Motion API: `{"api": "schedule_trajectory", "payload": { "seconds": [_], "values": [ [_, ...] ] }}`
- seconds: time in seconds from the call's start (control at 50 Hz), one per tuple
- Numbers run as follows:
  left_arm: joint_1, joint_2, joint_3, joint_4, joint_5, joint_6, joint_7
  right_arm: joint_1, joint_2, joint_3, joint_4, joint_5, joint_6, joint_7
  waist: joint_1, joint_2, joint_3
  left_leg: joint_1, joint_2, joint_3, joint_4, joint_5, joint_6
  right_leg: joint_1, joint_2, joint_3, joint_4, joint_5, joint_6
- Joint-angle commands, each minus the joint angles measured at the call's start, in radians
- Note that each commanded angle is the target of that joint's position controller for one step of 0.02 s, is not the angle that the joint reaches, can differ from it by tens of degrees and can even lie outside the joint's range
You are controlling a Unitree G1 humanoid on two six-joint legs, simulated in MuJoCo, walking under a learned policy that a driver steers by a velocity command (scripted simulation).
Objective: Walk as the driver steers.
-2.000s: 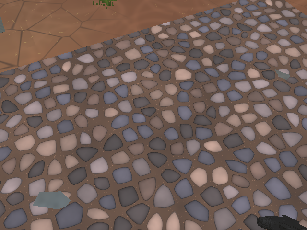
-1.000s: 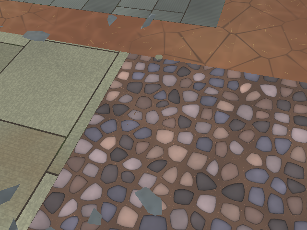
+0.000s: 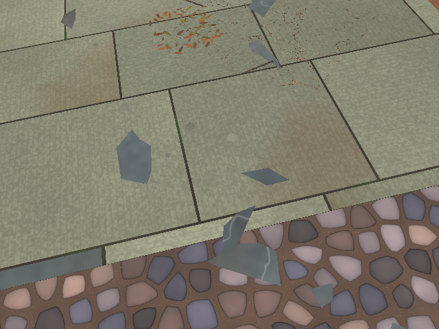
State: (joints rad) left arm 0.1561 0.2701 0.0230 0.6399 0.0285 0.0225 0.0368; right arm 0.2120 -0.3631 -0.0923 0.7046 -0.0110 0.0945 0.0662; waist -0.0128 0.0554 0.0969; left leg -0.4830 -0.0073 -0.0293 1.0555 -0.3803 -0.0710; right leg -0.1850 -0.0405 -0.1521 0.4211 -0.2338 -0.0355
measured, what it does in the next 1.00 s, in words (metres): walks ahead, turning left: left foot, then right foot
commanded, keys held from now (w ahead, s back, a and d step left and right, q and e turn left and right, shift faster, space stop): q+shift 0.42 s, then w+q+shift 0.12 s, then w+shift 0.12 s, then w+e+shift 0.34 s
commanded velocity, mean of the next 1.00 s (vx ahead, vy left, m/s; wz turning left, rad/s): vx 0.36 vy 0.00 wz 0.58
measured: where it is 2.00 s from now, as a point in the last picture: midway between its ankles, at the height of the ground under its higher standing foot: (147, 184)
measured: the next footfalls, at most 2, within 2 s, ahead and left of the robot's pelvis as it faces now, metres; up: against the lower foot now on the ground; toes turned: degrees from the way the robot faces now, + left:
left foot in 0.18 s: +0.04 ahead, +0.13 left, +0.00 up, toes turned +15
right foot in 0.66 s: +0.18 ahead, -0.01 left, +0.00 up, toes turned +41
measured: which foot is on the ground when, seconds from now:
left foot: up 0.00-0.16, down 0.18-0.66, up 0.68-1.00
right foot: down 0.00-0.18, up 0.20-0.64, down 0.66-1.00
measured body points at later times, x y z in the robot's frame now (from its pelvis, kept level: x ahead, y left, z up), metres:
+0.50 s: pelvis +0.02 +0.04 +0.00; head +0.06 +0.08 +0.44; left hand +0.03 +0.36 -0.11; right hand +0.26 -0.17 -0.10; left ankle +0.00 +0.11 -0.74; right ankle +0.12 -0.09 -0.69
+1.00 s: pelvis +0.20 +0.14 +0.00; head +0.24 +0.13 +0.45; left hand -0.02 +0.31 -0.11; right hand +0.53 +0.11 -0.08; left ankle +0.22 +0.32 -0.71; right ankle +0.15 -0.04 -0.74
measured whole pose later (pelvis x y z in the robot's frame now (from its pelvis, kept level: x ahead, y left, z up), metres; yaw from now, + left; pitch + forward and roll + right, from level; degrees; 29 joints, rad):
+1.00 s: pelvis +0.20 +0.14 +0.00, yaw +31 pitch +5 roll +1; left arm 0.58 0.25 0.06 0.87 0.01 -0.05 -0.01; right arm 0.01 -0.29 0.01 0.62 -0.04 -0.05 0.06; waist 0.15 0.03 -0.03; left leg -0.57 0.00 -0.04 0.64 -0.19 -0.04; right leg -0.01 0.02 0.19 0.28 -0.35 -0.05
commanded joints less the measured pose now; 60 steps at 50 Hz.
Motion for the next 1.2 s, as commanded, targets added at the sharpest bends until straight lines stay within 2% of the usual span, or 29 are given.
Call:
{"api": "schedule_trajectory", "payload": {
  "seconds": [0.02, 0.1, 0.16, 0.18, 0.2, 0.22, 0.24, 0.28, 0.32, 0.42, 0.46, 0.5, 0.58, 0.64, 0.66, 0.68, 0.7, 0.72, 0.74, 0.8, 0.9, 0.98, 1.02, 1.04, 1.06, 1.08, 1.1, 1.14, 1.2],
  "values": [
    [0.059, 0.171, 0.059, -0.03, 0.004, -0.013, -0.009, -0.082, -0.036, 0.0, -0.109, 0.006, -0.011, 0.01, 0.052, -0.218, -0.114, -0.061, 0.031, 0.051, -0.111, -0.021, 0.009, 0.179, -0.267, 0.1, -0.073, 0.456, -0.154],
    [0.053, 0.19, 0.072, -0.024, -0.009, -0.016, -0.035, -0.104, -0.022, 0.004, -0.135, 0.015, -0.008, 0.008, 0.045, -0.242, -0.138, 0.107, 0.012, 0.133, -0.294, -0.026, 0.051, 0.116, -0.283, 0.003, 0.003, 0.497, -0.109],
    [0.06, 0.203, 0.08, -0.019, -0.039, -0.005, -0.047, -0.055, -0.031, -0.006, -0.136, -0.004, -0.015, -0.008, -0.002, -0.207, -0.159, 0.249, -0.009, 0.135, -0.511, 0.053, 0.095, 0.055, -0.305, -0.05, 0.166, 0.441, -0.039],
    [0.087, 0.197, 0.082, -0.009, -0.041, -0.001, -0.052, 0.044, -0.071, -0.02, -0.103, -0.021, -0.029, -0.025, -0.057, -0.087, -0.195, 0.414, 0.01, 0.027, -0.644, 0.175, 0.126, -0.066, -0.265, -0.085, 0.35, 0.318, 0.018],
    [0.103, 0.112, 0.059, -0.061, -0.023, 0.003, -0.056, 0.063, -0.23, -0.053, -0.112, -0.017, -0.042, -0.045, -0.031, 0.221, -0.182, 0.558, 0.287, -0.399, -0.723, 0.484, 0.216, -0.392, -0.118, -0.127, 0.618, -0.323, 0.099],
    [0.006, 0.124, 0.052, -0.117, 0.01, 0.021, -0.043, 0.128, -0.279, -0.077, -0.119, 0.011, -0.047, -0.047, -0.094, 0.198, -0.237, 0.544, 0.382, -0.557, -0.687, 0.723, 0.372, -0.496, -0.024, 0.081, 0.742, -0.477, 0.124],
    [-0.011, 0.143, 0.055, -0.106, 0.007, 0.028, -0.036, 0.124, -0.22, -0.063, -0.106, 0.016, -0.048, -0.051, -0.088, 0.104, -0.216, 0.563, 0.336, -0.456, -0.676, 0.683, 0.38, -0.52, -0.057, 0.148, 0.785, -0.409, 0.124],
    [-0.007, 0.149, 0.058, -0.079, -0.008, 0.015, -0.028, -0.015, -0.142, -0.034, -0.119, 0.008, -0.038, -0.068, -0.019, 0.071, -0.103, 0.434, 0.202, -0.325, -0.703, 0.53, 0.311, -0.49, -0.073, 0.172, 0.714, -0.222, 0.11],
    [0.038, 0.166, 0.063, -0.049, 0.008, 0.019, -0.028, -0.056, -0.116, -0.022, -0.129, 0.01, -0.038, -0.07, 0.008, 0.072, -0.126, 0.392, 0.143, -0.289, -0.691, 0.61, 0.29, -0.423, -0.046, 0.17, 0.7, -0.158, 0.11],
    [0.009, 0.134, 0.05, -0.05, -0.002, 0.032, -0.026, 0.013, -0.153, -0.035, -0.1, 0.0, -0.05, -0.055, -0.011, 0.035, -0.144, 0.377, 0.115, -0.383, -0.686, 0.504, 0.294, -0.411, 0.005, 0.194, 0.565, -0.148, 0.103],
    [-0.017, 0.142, 0.048, -0.053, 0.01, 0.028, -0.033, 0.048, -0.164, -0.039, -0.094, -0.01, -0.052, -0.044, -0.035, 0.056, -0.172, 0.365, 0.097, -0.488, -0.769, -0.046, 0.319, -0.4, 0.023, 0.213, 0.499, -0.145, 0.095],
    [-0.065, 0.153, 0.051, -0.06, 0.012, 0.017, -0.043, 0.051, -0.169, -0.039, -0.095, -0.017, -0.057, -0.031, -0.045, 0.09, -0.127, 0.338, 0.104, -0.591, -0.824, -0.305, 0.333, -0.411, 0.047, 0.224, 0.428, -0.159, 0.09],
    [-0.093, 0.133, 0.044, -0.051, -0.005, -0.023, -0.048, 0.035, -0.154, -0.031, -0.089, -0.021, -0.082, -0.029, -0.035, 0.077, -0.095, 0.256, 0.086, -0.599, -0.784, -0.245, 0.322, -0.29, 0.067, 0.222, 0.279, -0.135, 0.076],
    [0.102, 0.115, 0.044, 0.016, -0.025, -0.048, -0.031, -0.064, -0.11, -0.012, -0.105, -0.018, -0.096, -0.031, 0.097, 0.036, -0.091, -0.045, 0.023, -0.522, -0.694, -0.226, 0.256, 0.151, 0.063, 0.184, 0.044, -0.007, 0.031],
    [0.209, 0.157, 0.057, 0.048, -0.014, -0.06, -0.018, -0.065, -0.061, 0.002, -0.103, -0.016, -0.107, -0.038, 0.149, -0.059, -0.103, -0.19, -0.043, -0.436, -0.54, -0.273, 0.21, 0.327, 0.011, 0.223, -0.002, -0.085, 0.02],
    [0.313, 0.227, 0.065, 0.06, 0.012, -0.076, -0.009, -0.057, 0.045, 0.034, -0.109, -0.017, -0.125, -0.044, 0.173, -0.261, -0.149, -0.217, -0.159, -0.247, -0.173, -0.224, 0.171, 0.347, -0.225, 0.524, -0.139, -0.414, -0.013],
    [0.251, 0.31, 0.085, 0.059, 0.029, -0.079, -0.018, -0.073, 0.026, 0.039, -0.153, -0.004, -0.136, -0.046, 0.106, -0.252, -0.071, -0.394, -0.18, -0.223, -0.035, -0.121, 0.16, 0.239, -0.35, 0.955, -0.296, -0.701, -0.089],
    [0.187, 0.26, 0.083, 0.054, 0.011, -0.079, -0.031, -0.08, -0.016, 0.035, -0.141, -0.019, -0.14, -0.045, 0.061, -0.138, 0.011, -0.442, -0.101, -0.235, 0.046, -0.005, 0.154, 0.18, -0.35, 0.946, -0.284, -0.691, -0.122],
    [0.161, 0.209, 0.07, 0.053, -0.008, -0.083, -0.043, -0.076, -0.043, 0.031, -0.118, -0.036, -0.145, -0.033, 0.041, -0.107, 0.013, -0.432, -0.071, -0.211, 0.054, 0.072, 0.141, 0.164, -0.285, 0.825, -0.246, -0.592, -0.118],
    [0.2, 0.161, 0.053, 0.077, -0.026, -0.101, -0.058, -0.086, -0.06, 0.034, -0.102, -0.071, -0.145, -0.01, 0.039, -0.176, -0.034, -0.304, 0.018, -0.051, -0.008, 0.183, 0.077, 0.083, -0.134, 0.621, -0.277, -0.386, -0.139],
    [0.32, 0.168, 0.073, 0.13, -0.025, -0.099, -0.046, -0.267, 0.011, 0.079, -0.16, -0.039, -0.15, -0.004, 0.098, -0.178, -0.003, -0.223, 0.006, 0.015, -0.279, 0.218, 0.024, 0.051, -0.089, 0.556, -0.303, -0.145, -0.18],
    [0.361, 0.175, 0.084, 0.159, -0.022, -0.087, -0.043, -0.353, 0.02, 0.09, -0.191, -0.025, -0.164, -0.005, 0.121, -0.205, -0.021, -0.055, -0.034, 0.044, -0.467, 0.183, 0.03, 0.036, -0.1, 0.556, -0.251, -0.012, -0.179],
    [0.33, 0.187, 0.089, 0.163, -0.023, -0.087, -0.043, -0.265, -0.004, 0.08, -0.173, -0.016, -0.174, -0.022, 0.059, -0.208, -0.068, 0.188, -0.056, 0.042, -0.546, 0.174, 0.054, -0.037, -0.108, 0.546, -0.168, 0.226, -0.153],
    [0.295, 0.203, 0.093, 0.158, -0.028, -0.094, -0.046, -0.12, -0.038, 0.062, -0.128, -0.02, -0.181, -0.04, -0.022, -0.167, -0.144, 0.407, -0.067, 0.038, -0.588, 0.188, 0.076, -0.093, -0.069, 0.5, -0.008, 0.422, -0.127],
    [0.259, 0.204, 0.095, 0.146, -0.041, -0.108, -0.056, 0.064, -0.103, 0.034, -0.081, -0.035, -0.188, -0.064, -0.121, -0.097, -0.26, 0.687, 0.017, -0.025, -0.573, 0.149, 0.109, -0.237, -0.001, 0.435, 0.251, 0.42, -0.098],
    [0.271, 0.104, 0.07, 0.108, -0.064, -0.126, -0.057, 0.256, -0.196, 0.001, -0.068, -0.06, -0.186, -0.089, -0.19, 0.087, -0.439, 0.969, 0.323, -0.365, -0.649, -0.313, 0.165, -0.46, 0.082, 0.327, 0.591, 0.037, -0.072],
    [0.267, 0.07, 0.053, 0.059, -0.071, -0.116, -0.055, 0.24, -0.231, -0.007, -0.062, -0.055, -0.171, -0.092, -0.142, 0.232, -0.496, 0.923, 0.483, -0.767, -0.811, -0.591, 0.213, -0.601, 0.106, 0.251, 0.797, -0.253, -0.076],
    [0.173, 0.106, 0.059, 0.082, -0.027, -0.085, -0.063, 0.1, -0.066, 0.028, -0.07, -0.05, -0.171, -0.09, -0.089, 0.018, -0.218, 0.66, 0.392, -0.517, -0.792, -0.339, 0.206, -0.66, -0.007, 0.231, 0.885, -0.092, -0.08],
    [0.128, 0.063, 0.053, 0.073, 0.004, -0.046, -0.098, 0.101, 0.001, 0.046, -0.018, -0.032, -0.191, -0.084, -0.026, 0.056, -0.06, 0.476, 0.297, -0.234, -0.876, -0.043, 0.175, -0.65, -0.073, 0.22, 0.843, -0.044, -0.052]
  ]
}}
